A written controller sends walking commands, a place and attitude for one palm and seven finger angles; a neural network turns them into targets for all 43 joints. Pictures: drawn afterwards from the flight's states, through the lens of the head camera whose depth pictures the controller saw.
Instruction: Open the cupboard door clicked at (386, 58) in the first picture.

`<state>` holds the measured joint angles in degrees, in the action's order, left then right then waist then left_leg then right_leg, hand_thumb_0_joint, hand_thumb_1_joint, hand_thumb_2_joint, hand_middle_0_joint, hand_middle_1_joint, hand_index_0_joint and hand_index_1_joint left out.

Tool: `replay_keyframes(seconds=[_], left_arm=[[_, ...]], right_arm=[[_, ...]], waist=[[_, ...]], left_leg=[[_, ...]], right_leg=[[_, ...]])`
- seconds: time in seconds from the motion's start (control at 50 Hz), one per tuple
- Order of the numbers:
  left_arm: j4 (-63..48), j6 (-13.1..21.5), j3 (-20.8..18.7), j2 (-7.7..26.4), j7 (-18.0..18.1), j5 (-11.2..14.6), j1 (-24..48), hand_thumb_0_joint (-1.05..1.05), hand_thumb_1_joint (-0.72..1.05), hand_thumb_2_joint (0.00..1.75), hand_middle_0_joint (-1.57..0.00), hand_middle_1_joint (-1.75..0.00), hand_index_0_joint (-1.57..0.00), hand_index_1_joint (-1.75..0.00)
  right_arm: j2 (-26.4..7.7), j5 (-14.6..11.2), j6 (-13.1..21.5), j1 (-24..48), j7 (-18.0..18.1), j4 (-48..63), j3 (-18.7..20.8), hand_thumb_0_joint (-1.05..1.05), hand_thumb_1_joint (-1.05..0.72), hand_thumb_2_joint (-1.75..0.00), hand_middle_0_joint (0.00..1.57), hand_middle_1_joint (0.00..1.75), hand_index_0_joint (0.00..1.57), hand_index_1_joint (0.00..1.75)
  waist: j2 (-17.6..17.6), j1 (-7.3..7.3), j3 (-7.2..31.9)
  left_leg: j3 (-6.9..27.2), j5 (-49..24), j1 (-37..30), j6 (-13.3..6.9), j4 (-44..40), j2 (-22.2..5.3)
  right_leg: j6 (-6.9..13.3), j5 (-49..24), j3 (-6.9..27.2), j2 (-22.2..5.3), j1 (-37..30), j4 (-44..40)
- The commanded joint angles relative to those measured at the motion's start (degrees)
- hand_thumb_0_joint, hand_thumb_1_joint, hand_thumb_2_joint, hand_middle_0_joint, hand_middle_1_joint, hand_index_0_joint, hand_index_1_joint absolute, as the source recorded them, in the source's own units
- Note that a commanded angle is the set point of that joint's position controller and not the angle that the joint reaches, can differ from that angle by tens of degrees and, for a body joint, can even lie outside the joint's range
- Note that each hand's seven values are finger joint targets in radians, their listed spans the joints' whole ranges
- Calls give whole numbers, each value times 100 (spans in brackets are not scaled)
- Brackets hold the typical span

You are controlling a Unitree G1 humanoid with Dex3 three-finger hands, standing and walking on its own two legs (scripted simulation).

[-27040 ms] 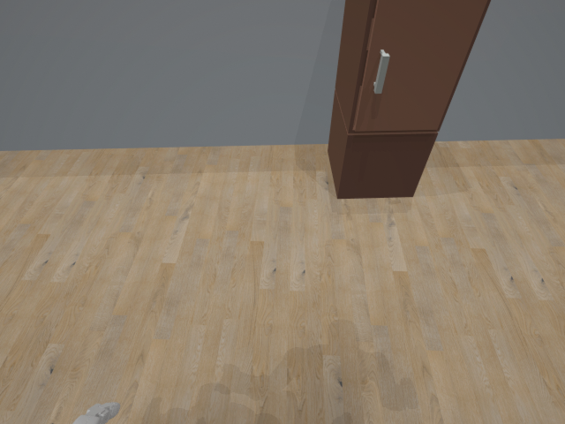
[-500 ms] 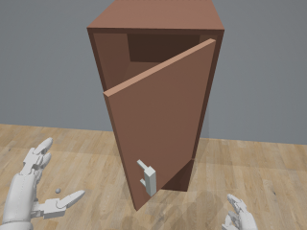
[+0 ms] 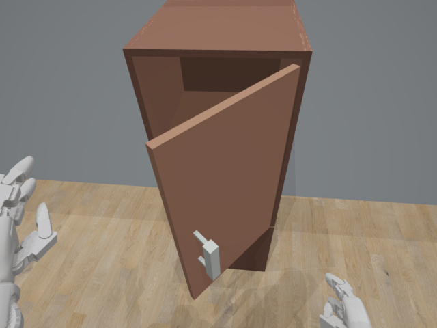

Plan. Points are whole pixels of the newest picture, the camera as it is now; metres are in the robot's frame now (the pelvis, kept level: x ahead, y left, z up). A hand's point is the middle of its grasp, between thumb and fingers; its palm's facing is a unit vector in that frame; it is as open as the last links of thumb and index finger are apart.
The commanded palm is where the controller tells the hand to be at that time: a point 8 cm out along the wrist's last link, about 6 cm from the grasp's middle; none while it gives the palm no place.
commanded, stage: draw the hand back to the body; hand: left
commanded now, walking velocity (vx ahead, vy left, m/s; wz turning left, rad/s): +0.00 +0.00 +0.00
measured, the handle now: (205, 254) +0.30 +0.08 -0.08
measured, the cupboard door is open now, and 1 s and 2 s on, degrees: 50 50 50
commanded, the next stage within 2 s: step back with the hand held close in 0.18 s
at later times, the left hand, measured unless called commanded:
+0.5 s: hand (57, 235) +0.19 +0.26 +0.15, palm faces +0.39 -0.79 -0.48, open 7.4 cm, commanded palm +0.13 +0.29 +0.17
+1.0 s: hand (3, 298) +0.11 +0.28 +0.15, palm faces +0.42 -0.76 -0.50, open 7.4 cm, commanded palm +0.04 +0.31 +0.17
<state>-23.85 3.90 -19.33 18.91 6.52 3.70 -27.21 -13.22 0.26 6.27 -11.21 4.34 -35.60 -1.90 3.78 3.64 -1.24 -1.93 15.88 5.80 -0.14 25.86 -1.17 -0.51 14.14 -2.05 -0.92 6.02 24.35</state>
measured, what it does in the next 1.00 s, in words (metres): shifts its weight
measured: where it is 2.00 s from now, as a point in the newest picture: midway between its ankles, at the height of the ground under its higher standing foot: outside the picture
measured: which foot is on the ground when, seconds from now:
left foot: down 0.00-1.00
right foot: down 0.00-1.00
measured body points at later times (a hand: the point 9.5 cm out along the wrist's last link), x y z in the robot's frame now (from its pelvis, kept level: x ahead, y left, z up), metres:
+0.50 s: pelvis -0.02 +0.00 +0.00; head +0.00 -0.02 +0.45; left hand +0.16 +0.30 +0.18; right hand +0.17 -0.24 -0.08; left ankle -0.02 +0.11 -0.74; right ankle -0.01 -0.13 -0.74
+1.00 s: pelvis -0.09 +0.01 -0.01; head -0.07 +0.02 +0.44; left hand +0.08 +0.31 +0.18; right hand +0.09 -0.22 -0.09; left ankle -0.02 +0.11 -0.74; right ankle -0.01 -0.12 -0.74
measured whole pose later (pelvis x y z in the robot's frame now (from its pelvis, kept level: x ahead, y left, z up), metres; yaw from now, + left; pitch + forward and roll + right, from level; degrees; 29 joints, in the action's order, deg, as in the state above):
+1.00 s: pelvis -0.09 +0.01 -0.01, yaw +1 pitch -2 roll -1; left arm -29.1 11.7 -24.2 22.5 7.9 -0.3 -30.7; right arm -12.2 0.3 2.7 -11.1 4.5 -31.5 -0.4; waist 0.0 0.5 -4.2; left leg -2.2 12.8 21.2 -2.4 34.2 -0.6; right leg -1.6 8.5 0.1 -0.7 20.1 30.3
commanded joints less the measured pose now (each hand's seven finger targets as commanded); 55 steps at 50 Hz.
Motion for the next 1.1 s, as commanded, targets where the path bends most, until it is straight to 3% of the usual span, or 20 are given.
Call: replay_keyframes(seconds=[0.0, 0.04, 0.12, 0.16, 0.26, 0.28, 0.3, 0.32, 0.34, 0.36, 0.42, 0.46, 0.54, 0.66, 0.74, 0.82, 0.84, 0.9, 0.98, 1.08], left_arm=[[-1394, 414, -754, 1197, 125, -44, 465, 0, 90, 90, -20, -30, -20, -30], [-1498, 434, -829, 1314, 150, -61, 504, 0, 90, 90, -20, -30, -20, -30], [-1307, 415, -682, 1118, 139, -62, 509, 0, 90, 90, -20, -30, -20, -30], [-1156, 419, -607, 1031, 121, -57, 563, 0, 90, 90, -20, -30, -20, -30], [-921, 440, -599, 989, 77, -32, 456, 0, 90, 90, -20, -30, -20, -30], [-974, 453, -710, 1162, 92, -39, 911, 0, 90, 90, -20, -30, -20, -30], [-1133, 685, -1320, 1735, 126, -101, 1281, 0, 90, 90, -20, -30, -20, -30], [-683, 700, -1074, 1380, 74, -107, 669, 0, 90, 90, -20, -30, -20, -30], [-805, 713, -1035, 1413, 63, -133, 640, 0, 90, 90, -20, -30, -20, -30], [-730, 724, -938, 1279, 46, -136, 417, 0, 90, 90, -20, -30, -20, -30], [-1057, 791, -849, 1207, 57, -135, 32, 0, 90, 90, -20, -30, -20, -30], [-1380, 823, -977, 1335, 98, -131, -153, 0, 90, 90, -20, -30, -20, -30], [-1618, 813, -1318, 1626, 176, -101, -471, 0, 90, 90, -20, -30, -20, -30], [-1544, 862, -1278, 1492, 216, -89, -626, 0, 90, 90, -20, -30, -20, -30], [-1455, 918, -1253, 1431, 233, -145, -562, 0, 90, 90, -20, -30, -20, -30], [-1575, 1042, -1188, 1356, 264, -270, -353, 0, 90, 90, -20, -30, -20, -30], [-1612, 1060, -1215, 1389, 269, -304, -257, 0, 90, 90, -20, -30, -20, -30], [-1751, 1150, -1235, 1381, 295, -378, -63, 0, 90, 90, -20, -30, -20, -30], [-1938, 1262, -1301, 1449, 327, -421, 93, 0, 90, 90, -20, -30, -20, -30], [-1948, 1358, -1340, 1509, 394, -289, -103, 0, 90, 90, -20, -30, -20, -30]], right_arm=[[-554, 14, 383, 785, 96, 932, 263, 0, -90, -90, 20, 30, 20, 30], [-552, 30, 421, 814, 121, 892, 253, 0, -90, -90, 20, 30, 20, 30], [-519, 12, 457, 805, 121, 811, 260, 0, -90, -90, 20, 30, 20, 30], [-535, 11, 460, 827, 124, 782, 274, 0, -90, -90, 20, 30, 20, 30], [-548, 21, 427, 832, 104, 757, 310, 0, -90, -90, 20, 30, 20, 30], [-567, 14, 420, 863, 117, 714, 315, 0, -90, -90, 20, 30, 20, 30], [-658, -45, 279, 763, 114, 929, 290, 0, -90, -90, 20, 30, 20, 30], [-607, -1, 173, 750, 110, 820, 314, 0, -90, -90, 20, 30, 20, 30], [-622, -2, 104, 848, 103, 867, 329, 0, -90, -90, 20, 30, 20, 30], [-611, 26, 55, 828, 95, 874, 327, 0, -90, -90, 20, 30, 20, 30], [-676, 28, -69, 781, 82, 989, 389, 0, -90, -90, 20, 30, 20, 30], [-661, 33, -122, 780, 110, 1079, 409, 0, -90, -90, 20, 30, 20, 30], [-635, -2, -272, 798, 126, 1223, 482, 0, -90, -90, 20, 30, 20, 30], [-637, -37, -352, 795, 139, 1313, 513, 0, -90, -90, 20, 30, 20, 30], [-720, -39, -306, 784, 131, 1324, 527, 0, -90, -90, 20, 30, 20, 30], [-777, -55, -182, 676, 110, 1363, 514, 0, -90, -90, 20, 30, 20, 30], [-790, -39, -156, 719, 120, 1367, 510, 0, -90, -90, 20, 30, 20, 30], [-783, -18, -48, 606, 120, 1356, 517, 0, -90, -90, 20, 30, 20, 30], [-753, 21, 84, 500, 111, 1304, 532, 0, -90, -90, 20, 30, 20, 30], [-663, 44, 168, 394, 88, 1115, 506, 0, -90, -90, 20, 30, 20, 30]], waist=[[56, 85, 570], [114, 97, 618], [132, 39, 263], [17, 8, 89], [-302, 45, 134], [-149, 16, 183], [-406, -239, -229], [-667, -270, -84], [-416, -252, -86], [-454, -269, 48], [-77, -283, 682], [75, -262, 1086], [-224, -234, 1408], [-8, -262, 964], [157, -267, 656], [190, -305, 368], [298, -303, 291], [150, -319, 285], [40, -365, 328], [-286, -416, 405]], left_leg=[[24, -1330, -58, -101, -460, -4], [18, -1330, -80, -100, -448, 23], [-25, -1236, -121, -89, -497, 16], [-22, -1109, -103, -96, -542, 8], [-21, -1109, -156, -126, -600, -3], [-55, -1018, -189, -134, -598, 9], [35, -648, 219, -202, -371, -41], [96, -674, 161, -208, -245, -16], [70, -772, 149, -204, -224, 4], [45, -848, 150, -178, -227, -7], [-10, -1443, 65, -145, -264, -82], [-2, -2031, 23, -132, -266, -144], [63, -2445, 167, -93, -203, -197], [179, -1882, 805, -128, -436, -328], [307, -552, 1664, -268, -726, -427], [523, 1404, 2803, -457, -1022, -556], [597, 1712, 3043, -493, -1091, -585], [661, 2169, 3335, -562, -949, -627], [594, 2283, 3069, -484, -451, -418], [487, 1545, 1973, -249, 270, -100]], right_leg=[[148, -1108, 8, 58, -198, -429], [161, -1129, 24, 53, -262, -480], [137, -1021, 33, 79, -47, -628], [123, -879, 45, 83, 23, -717], [98, -834, 51, 94, -31, -763], [91, -749, 94, 78, 1, -810], [83, -937, 634, -158, 669, -1138], [95, -979, 632, -248, 690, -1182], [120, -1185, 640, -295, 706, -1181], [112, -1255, 620, -313, 674, -1118], [85, -1978, 484, -291, 316, -729], [58, -2488, 345, -251, 37, -427], [23, -2887, 276, -194, -148, -135], [-20, -2163, 277, -74, 47, 89], [-41, -1473, 321, 5, -132, 247], [-75, -726, 390, 88, -473, 531], [-80, -526, 396, 108, -517, 593], [-84, -139, 500, 115, -480, 698], [18, 619, 816, -7, 127, 326], [206, 901, 1128, -270, 1390, -251]])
